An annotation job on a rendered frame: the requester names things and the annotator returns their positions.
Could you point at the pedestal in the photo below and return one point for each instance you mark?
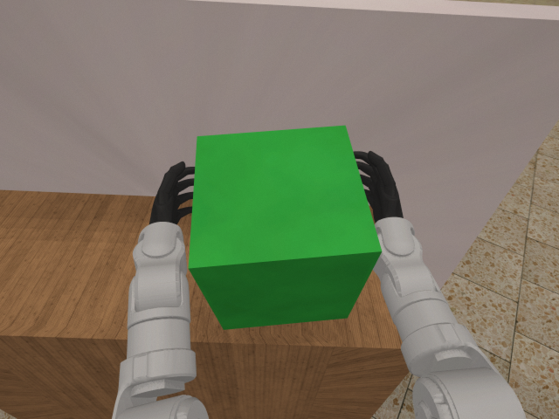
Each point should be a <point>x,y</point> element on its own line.
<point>66,264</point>

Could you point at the robot left hand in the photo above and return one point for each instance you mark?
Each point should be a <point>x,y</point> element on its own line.
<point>167,200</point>

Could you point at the robot right forearm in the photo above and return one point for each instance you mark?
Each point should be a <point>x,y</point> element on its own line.
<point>433,340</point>

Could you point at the left robot upper arm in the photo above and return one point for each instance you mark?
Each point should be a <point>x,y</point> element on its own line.
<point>178,407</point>

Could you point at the robot right hand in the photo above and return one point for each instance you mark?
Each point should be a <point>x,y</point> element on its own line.
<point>382,195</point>

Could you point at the right robot upper arm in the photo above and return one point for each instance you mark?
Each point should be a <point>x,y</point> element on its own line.
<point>470,393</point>

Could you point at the robot left forearm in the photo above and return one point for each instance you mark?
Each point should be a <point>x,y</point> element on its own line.
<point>159,359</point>

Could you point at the carton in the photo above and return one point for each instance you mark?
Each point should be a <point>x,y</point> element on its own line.
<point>281,230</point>

